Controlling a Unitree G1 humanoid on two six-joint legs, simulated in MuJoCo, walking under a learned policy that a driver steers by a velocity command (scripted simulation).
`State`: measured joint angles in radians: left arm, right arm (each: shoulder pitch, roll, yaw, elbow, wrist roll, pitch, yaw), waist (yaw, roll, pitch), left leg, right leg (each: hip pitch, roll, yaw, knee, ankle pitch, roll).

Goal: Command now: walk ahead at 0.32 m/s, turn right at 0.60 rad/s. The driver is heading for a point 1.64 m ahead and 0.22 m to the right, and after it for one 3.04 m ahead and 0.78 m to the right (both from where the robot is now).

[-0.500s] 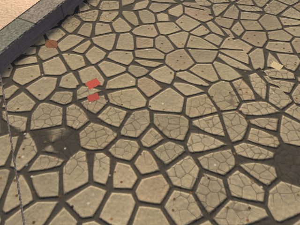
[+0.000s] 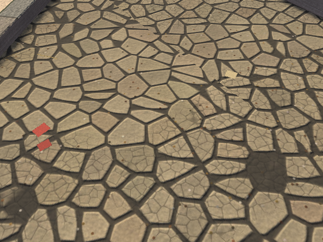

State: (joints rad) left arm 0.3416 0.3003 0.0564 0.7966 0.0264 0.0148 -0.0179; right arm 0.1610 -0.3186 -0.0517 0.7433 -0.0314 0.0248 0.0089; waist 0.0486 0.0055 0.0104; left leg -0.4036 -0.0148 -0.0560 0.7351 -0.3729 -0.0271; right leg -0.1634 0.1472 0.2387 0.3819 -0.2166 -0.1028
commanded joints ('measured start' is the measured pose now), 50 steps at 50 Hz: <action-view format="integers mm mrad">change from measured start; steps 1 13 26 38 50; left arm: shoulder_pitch -19 -116 -274 -108 -47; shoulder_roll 194 86 47 51 28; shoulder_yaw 53 19 -29 -22 -42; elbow -53 -64 -103 70 190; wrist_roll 3 14 23 -17 -15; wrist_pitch -25 -24 -48 -100 -62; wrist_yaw -2 -54 -41 15 45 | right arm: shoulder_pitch -83 155 329 307 142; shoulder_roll -83 -82 -111 24 40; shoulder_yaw -11 -12 -2 12 27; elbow -93 -6 170 147 158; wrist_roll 13 9 17 1 7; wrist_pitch -41 -104 -105 -38 -44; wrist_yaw -5 -20 -15 3 -42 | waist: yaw -8 -68 -29 -117 -76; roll -117 103 129 -70 -62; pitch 30 67 4 -46 5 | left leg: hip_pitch -8 387 482 -6 158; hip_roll -23 231 255 67 33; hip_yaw -7 -116 112 63 91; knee -103 -596 -349 322 -245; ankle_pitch -12 148 1153 82 233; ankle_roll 22 143 157 27 87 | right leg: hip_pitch -32 -587 -198 -2 53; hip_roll -253 -135 -56 -329 -325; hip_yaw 368 -132 -357 -176 -159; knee -133 758 166 -115 31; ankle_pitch -281 6 14 909 709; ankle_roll -156 73 -29 -124 -65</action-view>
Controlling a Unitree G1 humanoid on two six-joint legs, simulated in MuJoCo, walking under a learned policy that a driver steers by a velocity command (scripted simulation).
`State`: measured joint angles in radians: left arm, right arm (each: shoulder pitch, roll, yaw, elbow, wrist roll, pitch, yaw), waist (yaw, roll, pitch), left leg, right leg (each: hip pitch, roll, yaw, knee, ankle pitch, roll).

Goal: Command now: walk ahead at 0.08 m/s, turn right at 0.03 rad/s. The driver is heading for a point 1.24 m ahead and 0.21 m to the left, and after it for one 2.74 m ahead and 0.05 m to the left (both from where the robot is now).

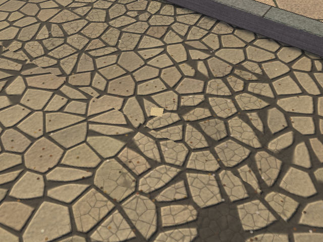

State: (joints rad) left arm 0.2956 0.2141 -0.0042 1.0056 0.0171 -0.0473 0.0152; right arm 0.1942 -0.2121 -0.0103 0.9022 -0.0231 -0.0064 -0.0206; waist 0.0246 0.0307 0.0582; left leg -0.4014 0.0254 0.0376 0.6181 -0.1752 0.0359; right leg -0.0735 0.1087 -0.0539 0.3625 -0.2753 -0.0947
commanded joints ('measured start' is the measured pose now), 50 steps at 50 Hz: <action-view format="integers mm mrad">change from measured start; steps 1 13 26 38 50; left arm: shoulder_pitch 12 60 77 114 265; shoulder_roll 111 56 23 -10 62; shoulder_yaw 17 3 -6 -14 42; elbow -13 110 163 179 182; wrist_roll -8 -5 -4 -5 13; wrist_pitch -1 39 43 37 14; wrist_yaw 14 32 41 42 32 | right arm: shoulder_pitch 144 71 98 137 -25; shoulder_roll -86 -76 -40 -10 -13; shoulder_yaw -16 -7 2 10 -14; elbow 16 84 182 237 123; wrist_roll -5 19 14 14 -15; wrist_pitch -25 -6 5 8 -22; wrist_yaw -17 -15 -19 -21 18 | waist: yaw -64 -28 -30 -35 35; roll -41 -26 -34 -36 -123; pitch -60 -38 10 32 223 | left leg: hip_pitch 271 275 240 233 -291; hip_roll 39 86 71 65 24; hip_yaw -55 -132 -122 -122 7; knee -235 -231 -254 -264 209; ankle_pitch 255 250 158 106 -263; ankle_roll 32 48 35 26 32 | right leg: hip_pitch -74 -67 -62 -85 26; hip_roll -255 -175 -191 -196 -423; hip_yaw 134 139 138 141 433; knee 90 -45 -63 -77 -264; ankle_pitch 631 149 144 124 -335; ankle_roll -32 37 27 23 -183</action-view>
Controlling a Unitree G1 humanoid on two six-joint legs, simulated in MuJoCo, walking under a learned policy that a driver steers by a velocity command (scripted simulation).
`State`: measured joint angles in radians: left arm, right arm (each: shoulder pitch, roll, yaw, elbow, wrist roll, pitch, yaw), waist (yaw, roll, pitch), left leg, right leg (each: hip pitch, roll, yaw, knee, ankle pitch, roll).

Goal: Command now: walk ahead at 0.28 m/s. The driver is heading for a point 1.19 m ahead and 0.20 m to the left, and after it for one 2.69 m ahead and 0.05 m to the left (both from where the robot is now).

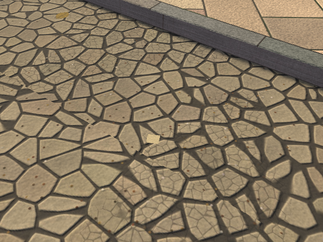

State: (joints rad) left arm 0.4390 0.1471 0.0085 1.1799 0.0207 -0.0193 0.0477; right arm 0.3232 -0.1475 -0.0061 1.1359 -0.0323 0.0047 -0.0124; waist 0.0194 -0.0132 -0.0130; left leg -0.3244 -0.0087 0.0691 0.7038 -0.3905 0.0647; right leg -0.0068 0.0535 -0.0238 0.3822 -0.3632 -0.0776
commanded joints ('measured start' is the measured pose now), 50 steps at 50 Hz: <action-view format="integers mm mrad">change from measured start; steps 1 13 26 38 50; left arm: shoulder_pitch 126 -79 -434 -117 4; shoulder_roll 129 83 56 205 125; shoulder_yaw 33 29 34 99 51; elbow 6 -140 -291 -212 -148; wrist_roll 10 13 2 -3 -8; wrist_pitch -23 -69 -27 -52 -93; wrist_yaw -2 -61 -82 -56 -45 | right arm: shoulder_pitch -163 85 209 104 -217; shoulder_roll -83 -174 -115 -135 -85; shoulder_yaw -23 -77 -32 -55 -48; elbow -123 -104 -63 -141 -256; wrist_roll -4 16 17 30 3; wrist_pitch -44 -62 -113 -101 -40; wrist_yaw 15 12 -1 9 42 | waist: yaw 36 -68 -52 48 -11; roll -63 39 85 -39 -31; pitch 280 118 164 -83 117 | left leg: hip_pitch -393 270 261 -320 -332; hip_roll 69 351 192 26 122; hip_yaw -28 -544 -108 -123 -31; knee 123 -550 -588 662 134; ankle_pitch -38 -196 520 28 334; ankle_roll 0 172 135 45 -43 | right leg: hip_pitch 8 -668 -628 132 -108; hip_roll -358 -114 -108 -410 -224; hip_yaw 374 65 -67 524 95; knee -268 882 315 -141 -281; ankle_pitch -159 34 338 -12 428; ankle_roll -196 -30 38 -224 -132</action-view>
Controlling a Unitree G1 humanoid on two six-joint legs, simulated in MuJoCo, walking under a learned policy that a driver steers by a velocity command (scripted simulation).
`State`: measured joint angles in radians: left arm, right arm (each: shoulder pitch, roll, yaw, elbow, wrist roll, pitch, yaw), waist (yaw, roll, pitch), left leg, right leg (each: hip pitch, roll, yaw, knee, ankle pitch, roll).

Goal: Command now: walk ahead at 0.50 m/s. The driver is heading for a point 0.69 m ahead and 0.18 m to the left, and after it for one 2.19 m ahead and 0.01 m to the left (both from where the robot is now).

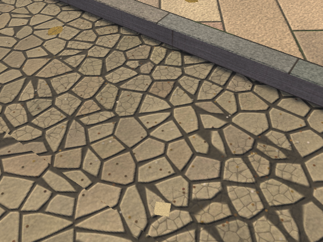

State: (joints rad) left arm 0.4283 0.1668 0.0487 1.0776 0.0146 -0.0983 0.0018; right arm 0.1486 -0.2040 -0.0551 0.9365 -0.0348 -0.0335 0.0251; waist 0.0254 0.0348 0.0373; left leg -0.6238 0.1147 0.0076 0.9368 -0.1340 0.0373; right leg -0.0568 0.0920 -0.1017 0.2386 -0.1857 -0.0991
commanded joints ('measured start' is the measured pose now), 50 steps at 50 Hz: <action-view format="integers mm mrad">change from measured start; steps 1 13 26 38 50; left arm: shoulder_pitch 33 47 -230 -525 -154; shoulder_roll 107 126 76 106 114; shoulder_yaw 10 11 21 10 16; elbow -42 -37 -151 -279 -179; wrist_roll -3 -2 17 6 5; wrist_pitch -14 1 61 29 -5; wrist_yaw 1 16 -32 -28 14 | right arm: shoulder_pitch -77 307 252 387 253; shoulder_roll -23 -167 -88 -116 -41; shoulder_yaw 5 -53 -13 -20 -35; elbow -68 15 67 114 28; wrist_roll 8 -23 26 4 4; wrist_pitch -4 -55 -81 -64 12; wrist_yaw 5 -29 -28 -54 -24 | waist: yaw -6 -192 -16 -99 -59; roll -84 -14 20 2 -116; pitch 68 -212 35 88 -42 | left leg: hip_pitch -22 715 508 749 75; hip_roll -11 34 65 102 -62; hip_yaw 42 -90 -85 -144 -40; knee -152 -478 -814 -661 330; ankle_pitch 104 -57 228 373 -220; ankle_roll -16 175 159 167 20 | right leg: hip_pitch -44 -88 -548 -579 -63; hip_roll -259 -222 -195 -167 -393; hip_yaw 160 37 90 106 185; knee -135 639 650 244 77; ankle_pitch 280 490 118 212 692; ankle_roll -105 -28 72 61 -22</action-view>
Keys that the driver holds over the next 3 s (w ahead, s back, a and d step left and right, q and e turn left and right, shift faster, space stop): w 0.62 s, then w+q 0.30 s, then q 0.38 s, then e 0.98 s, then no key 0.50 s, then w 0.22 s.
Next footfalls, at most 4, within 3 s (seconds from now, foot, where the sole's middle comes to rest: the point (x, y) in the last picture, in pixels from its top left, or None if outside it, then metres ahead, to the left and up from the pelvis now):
0.24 left None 0.32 0.12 -0.78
0.86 right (192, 213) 0.64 -0.07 -0.82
1.32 left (148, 186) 0.76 0.13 -0.82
1.82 right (194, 201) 0.69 -0.08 -0.82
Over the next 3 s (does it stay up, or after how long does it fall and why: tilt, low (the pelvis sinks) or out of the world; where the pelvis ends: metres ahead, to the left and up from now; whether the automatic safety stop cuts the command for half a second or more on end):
stays up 0.68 0.02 -0.03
